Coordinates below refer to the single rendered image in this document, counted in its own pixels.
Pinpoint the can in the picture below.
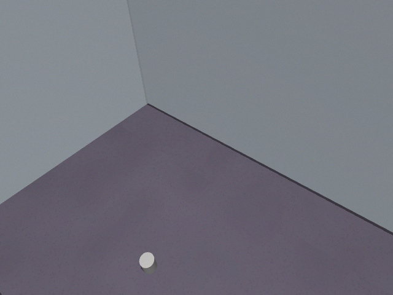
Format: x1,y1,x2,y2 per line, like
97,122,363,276
139,252,157,274

